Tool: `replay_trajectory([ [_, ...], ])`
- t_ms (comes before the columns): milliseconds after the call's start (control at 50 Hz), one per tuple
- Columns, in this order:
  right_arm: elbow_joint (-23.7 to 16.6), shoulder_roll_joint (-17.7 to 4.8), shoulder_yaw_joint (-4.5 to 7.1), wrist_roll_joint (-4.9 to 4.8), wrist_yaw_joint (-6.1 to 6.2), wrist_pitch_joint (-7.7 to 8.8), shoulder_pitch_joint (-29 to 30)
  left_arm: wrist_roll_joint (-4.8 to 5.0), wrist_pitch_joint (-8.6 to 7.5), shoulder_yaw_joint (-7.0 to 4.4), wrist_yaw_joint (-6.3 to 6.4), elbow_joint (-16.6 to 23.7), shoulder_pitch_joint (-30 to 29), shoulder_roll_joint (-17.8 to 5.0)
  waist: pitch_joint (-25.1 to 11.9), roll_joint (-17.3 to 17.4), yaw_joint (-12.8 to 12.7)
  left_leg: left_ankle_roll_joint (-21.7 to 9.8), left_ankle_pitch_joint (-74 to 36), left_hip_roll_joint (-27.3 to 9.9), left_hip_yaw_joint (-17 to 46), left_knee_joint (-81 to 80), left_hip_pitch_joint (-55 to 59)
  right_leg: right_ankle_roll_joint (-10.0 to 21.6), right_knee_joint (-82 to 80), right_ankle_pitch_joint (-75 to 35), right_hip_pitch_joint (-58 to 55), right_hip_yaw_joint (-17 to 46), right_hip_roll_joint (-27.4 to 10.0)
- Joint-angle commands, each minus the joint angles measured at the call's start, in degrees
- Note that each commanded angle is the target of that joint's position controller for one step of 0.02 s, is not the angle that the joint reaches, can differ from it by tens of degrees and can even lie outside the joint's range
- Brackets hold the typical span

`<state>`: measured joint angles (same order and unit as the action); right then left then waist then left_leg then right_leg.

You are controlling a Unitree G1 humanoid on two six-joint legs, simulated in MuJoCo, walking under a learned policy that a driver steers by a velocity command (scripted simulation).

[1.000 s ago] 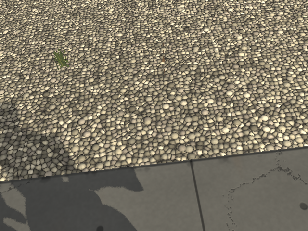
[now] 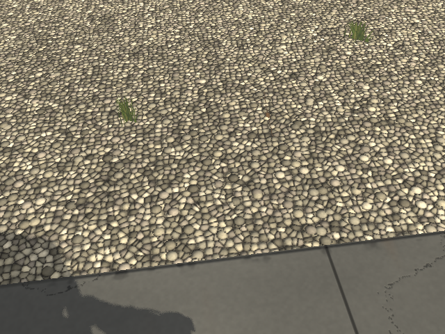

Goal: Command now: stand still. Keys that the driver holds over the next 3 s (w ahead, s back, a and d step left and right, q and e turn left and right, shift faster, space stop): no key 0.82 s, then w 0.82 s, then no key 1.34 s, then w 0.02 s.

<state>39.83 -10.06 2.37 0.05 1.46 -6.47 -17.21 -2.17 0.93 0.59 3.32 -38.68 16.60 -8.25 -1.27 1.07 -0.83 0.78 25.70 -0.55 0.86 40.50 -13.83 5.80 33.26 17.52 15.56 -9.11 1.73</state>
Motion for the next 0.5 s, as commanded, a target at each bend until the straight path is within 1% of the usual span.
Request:
replay_trajectory([
  [20,-1.1,-3.0,0.45,0.52,0.74,3.70,-2.6,0.54,-0.13,-3.41,-0.79,-2.0,7.0,-7.5,4.0,-4.3,-0.6,-3.4,-12.9,-0.8,0.8,-23.5,5.0,0.8,-10.9,-11.3,-1.3,14.4,-10.7],
  [40,-0.8,-4.2,0.18,1.41,0.77,5.12,-4.8,0.69,-0.74,-2.98,-1.35,-2.0,8.1,-4.7,0.3,1.0,-1.6,-4.0,-19.2,-9.0,10.9,-24.5,9.1,-1.3,-7.3,-6.2,0.9,12.7,-8.5],
  [60,-0.2,-2.9,-0.70,1.38,0.69,5.65,-1.6,2.21,-0.89,-2.35,-2.03,-2.6,6.3,-2.4,4.5,9.8,-2.7,-7.3,-23.1,-12.3,13.1,-22.9,-3.0,-2.9,-12.1,-4.2,-3.8,10.1,-6.0],
  [80,-0.5,-1.1,-1.17,1.46,0.54,6.47,0.2,1.26,-0.97,-2.35,-2.41,-4.0,4.5,-3.0,4.7,7.0,-2.3,-5.9,-20.9,-10.1,10.6,-23.5,-5.1,-3.1,-11.5,-7.5,-9.2,10.1,-6.0],
  [100,0.2,-2.1,-0.96,1.48,0.55,7.10,-0.3,0.64,-1.12,-2.75,-2.70,-4.9,3.6,-3.6,3.5,5.9,-1.6,-4.5,-17.9,-8.3,8.4,-23.1,-4.7,-2.7,-11.7,-10.0,-11.5,9.9,-5.9],
  [120,0.7,-3.0,-0.68,1.57,0.71,7.35,-1.5,0.61,-1.24,-3.06,-2.84,-6.0,3.5,-4.4,2.5,4.9,-1.2,-3.8,-16.6,-7.1,7.1,-23.1,-3.9,-2.6,-11.8,-11.4,-12.6,9.8,-6.2],
  [140,1.4,-3.5,-0.59,1.22,1.00,7.64,-3.0,0.44,-1.24,-3.39,-2.92,-6.9,3.9,-4.9,2.5,4.1,-0.9,-3.7,-15.7,-6.7,6.7,-23.1,-3.5,-2.5,-11.8,-11.9,-12.6,9.9,-6.4],
  [160,2.0,-3.6,-0.52,1.07,1.04,7.74,-4.2,0.61,-1.32,-3.29,-2.92,-8.1,4.7,-4.5,2.3,3.7,-0.8,-3.8,-14.4,-6.3,6.3,-23.2,-2.7,-2.6,-12.4,-11.4,-12.2,10.1,-6.7],
  [200,2.8,-2.9,-0.67,1.24,1.09,7.69,-5.5,0.86,-1.22,-3.16,-2.73,-10.3,5.7,-3.7,4.0,2.1,-0.5,-4.1,-11.7,-6.3,6.1,-23.6,-2.9,-3.0,-13.3,-9.7,-10.5,10.0,-6.8],
  [240,3.8,-2.6,-0.75,1.41,1.19,7.61,-6.4,0.86,-0.99,-3.07,-2.55,-12.3,6.5,-3.2,5.5,1.0,-0.4,-4.4,-9.7,-6.3,6.3,-24.2,-3.7,-3.3,-13.6,-8.9,-9.7,9.9,-6.8],
  [300,5.5,-2.4,-0.85,1.30,1.28,7.71,-7.7,0.87,-0.85,-2.91,-2.37,-15.1,7.8,-2.6,6.3,0.1,-0.3,-4.7,-9.2,-6.3,6.4,-24.8,-4.1,-3.6,-13.7,-8.9,-9.4,9.9,-6.9],
  [380,7.8,-1.1,-1.04,1.15,1.31,7.89,-8.9,0.89,-0.80,-2.71,-2.06,-18.1,9.2,-1.9,6.9,-0.4,-0.2,-5.0,-11.0,-6.1,6.1,-24.9,-3.6,-3.9,-13.5,-9.3,-9.0,9.9,-7.2],
  [500,11.0,-0.3,-1.55,1.05,1.38,8.03,-10.4,1.06,-0.76,-2.30,-1.70,-21.5,10.5,-1.2,7.2,-0.1,-0.2,-5.0,-14.5,-5.7,5.6,-24.8,-2.5,-4.1,-13.2,-9.9,-8.8,9.9,-7.7],
])
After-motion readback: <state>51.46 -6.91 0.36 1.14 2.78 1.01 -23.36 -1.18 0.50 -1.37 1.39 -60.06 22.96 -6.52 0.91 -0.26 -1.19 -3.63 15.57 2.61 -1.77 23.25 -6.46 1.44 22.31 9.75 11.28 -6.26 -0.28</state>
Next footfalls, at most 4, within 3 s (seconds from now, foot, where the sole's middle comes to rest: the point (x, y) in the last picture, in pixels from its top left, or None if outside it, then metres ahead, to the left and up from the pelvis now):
0.02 left None -0.01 0.12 -0.76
1.20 right None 0.12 -0.06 -0.76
1.60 left None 0.42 0.09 -0.63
2.06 right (250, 280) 0.66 -0.03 -0.63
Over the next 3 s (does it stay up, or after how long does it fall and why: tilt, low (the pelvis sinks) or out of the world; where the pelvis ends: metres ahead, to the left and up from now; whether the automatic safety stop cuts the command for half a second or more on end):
stays up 0.57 0.07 0.15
